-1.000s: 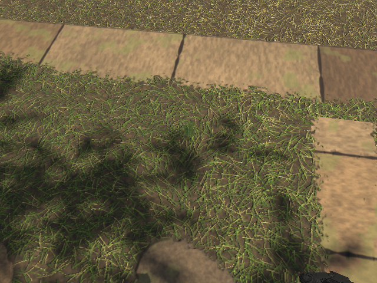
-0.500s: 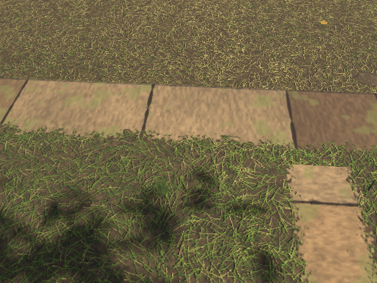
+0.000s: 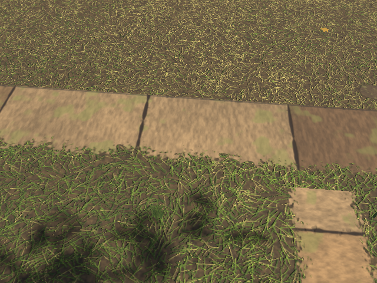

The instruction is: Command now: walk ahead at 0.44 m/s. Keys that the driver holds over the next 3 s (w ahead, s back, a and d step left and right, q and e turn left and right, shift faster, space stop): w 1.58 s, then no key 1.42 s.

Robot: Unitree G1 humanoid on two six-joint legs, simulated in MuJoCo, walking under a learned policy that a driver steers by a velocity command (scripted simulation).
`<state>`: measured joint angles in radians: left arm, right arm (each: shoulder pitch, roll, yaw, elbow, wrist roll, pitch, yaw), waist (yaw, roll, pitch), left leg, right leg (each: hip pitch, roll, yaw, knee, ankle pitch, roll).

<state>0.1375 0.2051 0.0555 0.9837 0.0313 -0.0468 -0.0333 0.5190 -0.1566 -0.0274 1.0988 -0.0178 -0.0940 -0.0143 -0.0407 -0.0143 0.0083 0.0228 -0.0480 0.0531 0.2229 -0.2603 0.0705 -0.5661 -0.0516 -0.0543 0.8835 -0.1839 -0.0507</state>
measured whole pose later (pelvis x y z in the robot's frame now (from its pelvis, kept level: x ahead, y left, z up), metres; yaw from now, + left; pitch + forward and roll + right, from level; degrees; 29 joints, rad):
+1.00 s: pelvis +0.53 +0.01 +0.00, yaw +0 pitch -1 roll +0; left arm 0.22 0.22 0.06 0.97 0.04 -0.05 -0.02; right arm 0.35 -0.19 -0.06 1.05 -0.01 -0.09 0.00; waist -0.01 -0.03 0.04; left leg -0.13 -0.07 0.11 0.30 -0.17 0.10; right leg -0.55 -0.09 0.00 1.07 -0.22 -0.06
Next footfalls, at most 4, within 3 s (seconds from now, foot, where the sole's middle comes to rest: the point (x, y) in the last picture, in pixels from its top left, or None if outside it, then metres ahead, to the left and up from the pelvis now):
0.20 right None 0.27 -0.11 -0.78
0.76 left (166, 265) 0.58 0.07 -0.78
1.32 right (209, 193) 0.88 -0.11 -0.78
1.82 left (171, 148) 1.12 0.05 -0.78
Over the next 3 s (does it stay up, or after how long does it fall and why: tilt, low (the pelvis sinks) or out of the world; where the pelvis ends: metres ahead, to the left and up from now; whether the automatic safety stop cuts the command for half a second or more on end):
stays up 1.05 -0.05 0.00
